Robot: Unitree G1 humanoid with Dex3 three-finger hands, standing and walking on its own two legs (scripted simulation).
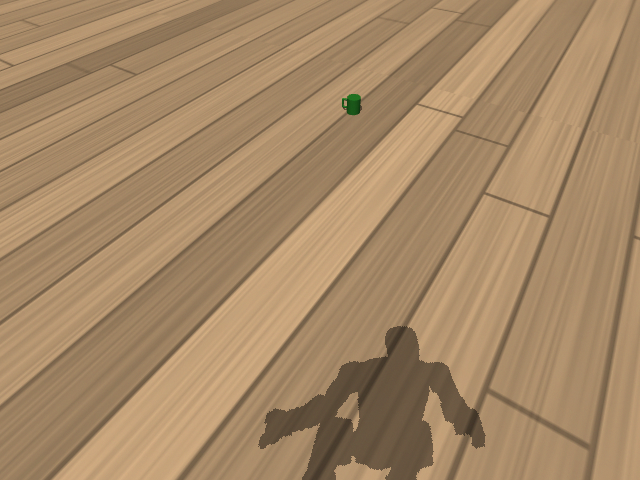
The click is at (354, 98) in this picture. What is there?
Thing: mug
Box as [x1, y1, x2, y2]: [342, 94, 360, 114]
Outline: 342,98 342,106 347,108 347,112 349,114 356,114 359,112 359,95 350,94 347,96 346,99
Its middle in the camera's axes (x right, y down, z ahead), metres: +0.20 -0.81 +2.36
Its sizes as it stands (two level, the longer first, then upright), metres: 0.116 0.082 0.097
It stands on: the floor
